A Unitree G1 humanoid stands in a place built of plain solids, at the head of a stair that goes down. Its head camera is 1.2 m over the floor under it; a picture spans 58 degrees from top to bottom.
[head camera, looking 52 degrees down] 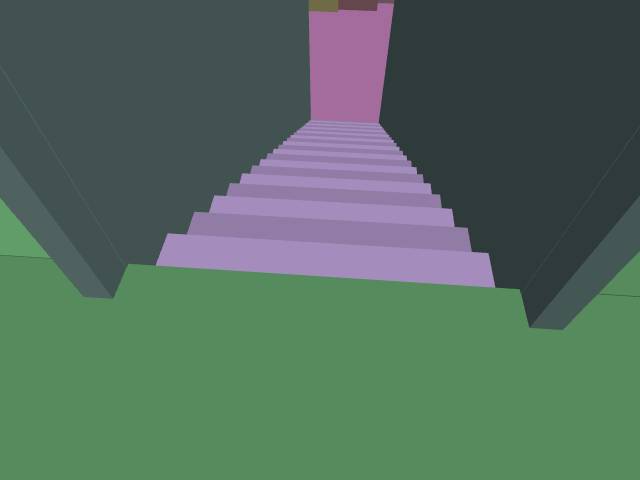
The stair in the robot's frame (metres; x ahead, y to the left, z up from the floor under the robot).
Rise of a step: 0.18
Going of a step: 0.28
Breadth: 1.30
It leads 4 degrees to the right of straight ahead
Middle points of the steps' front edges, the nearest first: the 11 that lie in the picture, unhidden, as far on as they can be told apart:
0.79 0.00 0.00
1.06 -0.02 -0.17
1.34 -0.04 -0.35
1.61 -0.06 -0.53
1.89 -0.09 -0.71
2.17 -0.11 -0.88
2.44 -0.13 -1.06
2.72 -0.15 -1.24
2.99 -0.17 -1.41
3.27 -0.19 -1.59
3.54 -0.21 -1.77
